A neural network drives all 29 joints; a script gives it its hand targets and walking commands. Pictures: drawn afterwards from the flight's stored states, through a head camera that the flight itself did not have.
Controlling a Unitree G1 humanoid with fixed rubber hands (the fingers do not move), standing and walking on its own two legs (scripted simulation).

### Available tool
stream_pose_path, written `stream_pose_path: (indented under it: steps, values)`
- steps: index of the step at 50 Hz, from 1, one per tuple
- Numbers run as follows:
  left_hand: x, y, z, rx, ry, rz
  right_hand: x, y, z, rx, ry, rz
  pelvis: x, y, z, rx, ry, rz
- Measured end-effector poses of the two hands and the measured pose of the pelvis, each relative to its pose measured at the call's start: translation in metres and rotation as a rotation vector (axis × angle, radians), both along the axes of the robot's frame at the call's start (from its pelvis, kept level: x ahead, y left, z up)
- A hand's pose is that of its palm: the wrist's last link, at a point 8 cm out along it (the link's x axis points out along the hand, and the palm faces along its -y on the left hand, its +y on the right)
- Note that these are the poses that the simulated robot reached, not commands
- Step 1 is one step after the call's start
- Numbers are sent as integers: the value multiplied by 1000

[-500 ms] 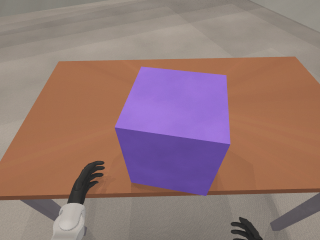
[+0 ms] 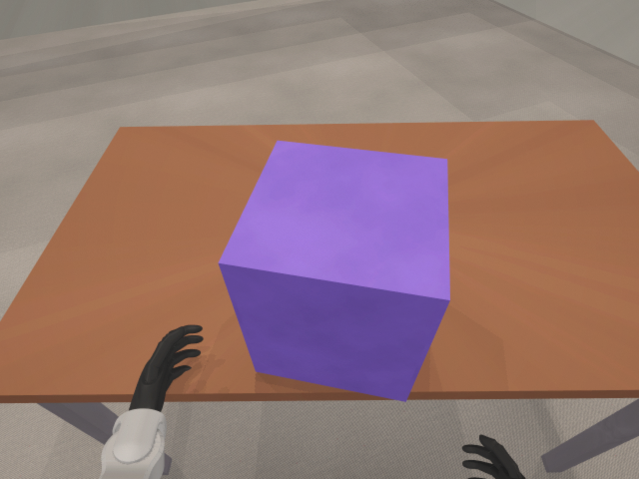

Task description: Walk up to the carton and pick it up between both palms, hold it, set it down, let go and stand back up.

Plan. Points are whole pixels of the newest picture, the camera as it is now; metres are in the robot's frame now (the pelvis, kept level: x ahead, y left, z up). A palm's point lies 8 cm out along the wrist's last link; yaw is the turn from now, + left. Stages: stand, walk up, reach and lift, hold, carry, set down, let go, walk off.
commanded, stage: stand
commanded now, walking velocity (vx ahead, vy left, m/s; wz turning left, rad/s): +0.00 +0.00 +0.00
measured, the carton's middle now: (343, 274) +0.35 +0.00 +0.06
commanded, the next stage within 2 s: none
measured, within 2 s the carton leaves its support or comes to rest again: neither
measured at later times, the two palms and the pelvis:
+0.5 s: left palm (158, 391) +0.22 +0.22 +0.00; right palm out of the picture +0.13 -0.24 -0.11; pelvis +0.00 -0.02 +0.00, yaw +0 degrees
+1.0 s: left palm (161, 391) +0.22 +0.22 +0.00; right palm out of the picture +0.14 -0.25 -0.11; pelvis +0.01 -0.03 +0.00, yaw +0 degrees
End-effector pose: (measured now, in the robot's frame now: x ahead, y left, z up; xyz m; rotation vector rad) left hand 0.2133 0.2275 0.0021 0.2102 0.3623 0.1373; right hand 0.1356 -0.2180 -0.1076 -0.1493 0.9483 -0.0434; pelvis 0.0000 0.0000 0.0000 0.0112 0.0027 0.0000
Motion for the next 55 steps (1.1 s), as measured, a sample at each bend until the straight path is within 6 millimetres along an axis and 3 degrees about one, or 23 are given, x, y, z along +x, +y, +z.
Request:
stream_pose_path:
  steps: [10, 29, 55]
  values:
    - [1, -2, 0, 9, 4, 19, 3, -6, 1, 6, -9, -2, 3, -7, 0, 3, -5, 2]
    - [3, -6, 1, 39, 17, 54, -8, -25, -4, 0, 33, -18, 4, -23, 0, 11, -5, 6]
    - [3, -9, 1, 49, 15, 75, -4, -31, -4, 9, 25, -22, 7, -35, -1, 10, -14, 6]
